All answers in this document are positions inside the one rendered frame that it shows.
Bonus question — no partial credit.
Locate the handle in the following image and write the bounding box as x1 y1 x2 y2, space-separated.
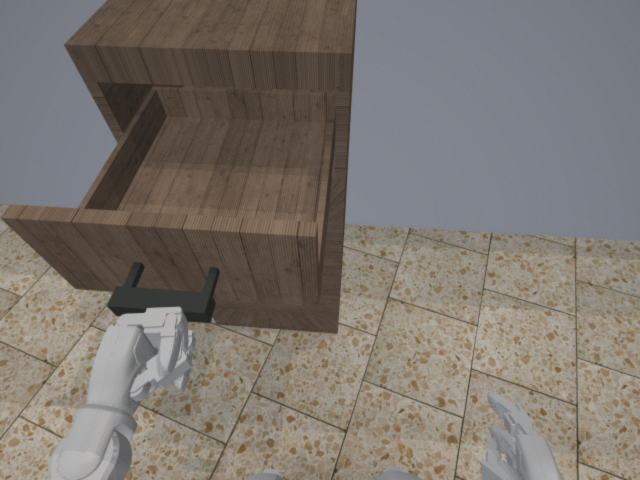
107 262 220 323

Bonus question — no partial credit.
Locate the cabinet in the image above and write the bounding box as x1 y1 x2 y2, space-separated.
64 0 357 334

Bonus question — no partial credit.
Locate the left robot hand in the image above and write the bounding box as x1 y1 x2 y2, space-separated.
86 307 196 416

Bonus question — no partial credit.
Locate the robot left forearm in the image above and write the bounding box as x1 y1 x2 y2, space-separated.
48 405 137 480

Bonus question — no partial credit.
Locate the drawer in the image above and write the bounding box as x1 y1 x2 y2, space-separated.
0 86 336 307

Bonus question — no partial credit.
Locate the right robot hand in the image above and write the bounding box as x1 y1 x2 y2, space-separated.
481 391 562 480

